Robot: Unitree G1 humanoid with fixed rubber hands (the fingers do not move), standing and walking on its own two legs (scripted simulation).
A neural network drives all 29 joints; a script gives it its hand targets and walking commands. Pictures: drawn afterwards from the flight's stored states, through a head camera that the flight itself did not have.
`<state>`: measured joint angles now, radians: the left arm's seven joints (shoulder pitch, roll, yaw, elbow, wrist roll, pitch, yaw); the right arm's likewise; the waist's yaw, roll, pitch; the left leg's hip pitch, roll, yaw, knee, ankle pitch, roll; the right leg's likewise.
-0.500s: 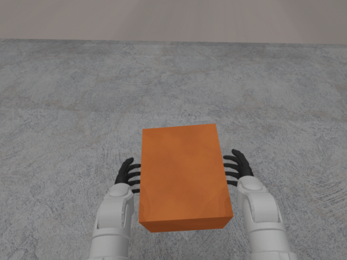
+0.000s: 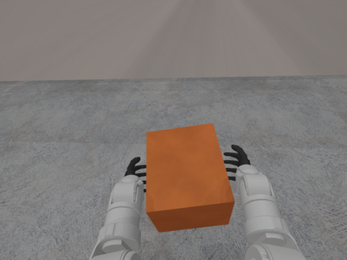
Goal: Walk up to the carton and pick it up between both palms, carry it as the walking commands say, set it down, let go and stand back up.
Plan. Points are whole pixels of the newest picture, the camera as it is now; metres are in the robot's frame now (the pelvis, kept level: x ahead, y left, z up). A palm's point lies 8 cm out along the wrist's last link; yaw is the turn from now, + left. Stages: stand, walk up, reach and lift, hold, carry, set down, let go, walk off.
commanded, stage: hold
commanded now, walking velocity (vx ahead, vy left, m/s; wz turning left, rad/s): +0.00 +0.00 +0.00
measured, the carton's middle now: (186, 177) +0.36 -0.01 -0.01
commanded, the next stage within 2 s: set down in 0.16 s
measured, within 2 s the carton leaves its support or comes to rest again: neither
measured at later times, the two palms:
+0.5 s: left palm (127, 204) +0.26 +0.14 +0.01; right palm (230, 172) +0.33 -0.13 +0.04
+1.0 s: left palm (134, 212) +0.30 +0.15 -0.08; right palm (227, 198) +0.33 -0.13 -0.08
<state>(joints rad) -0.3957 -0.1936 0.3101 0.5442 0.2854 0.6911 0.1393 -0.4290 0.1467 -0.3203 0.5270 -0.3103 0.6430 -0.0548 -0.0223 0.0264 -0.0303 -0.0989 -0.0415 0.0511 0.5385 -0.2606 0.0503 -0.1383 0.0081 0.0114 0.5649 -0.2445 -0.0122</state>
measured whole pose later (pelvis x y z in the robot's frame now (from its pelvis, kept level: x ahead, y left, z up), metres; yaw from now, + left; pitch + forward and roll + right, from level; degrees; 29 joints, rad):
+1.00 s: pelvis -0.01 -0.02 -0.04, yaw +0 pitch +12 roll +0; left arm -0.39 -0.19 0.39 0.54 0.24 0.30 0.10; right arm -0.46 0.19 -0.34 0.63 -0.24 0.24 -0.14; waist 0.04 -0.01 -0.01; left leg -0.73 -0.02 0.02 0.86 -0.33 0.02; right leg -0.75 0.04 -0.02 0.84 -0.30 -0.05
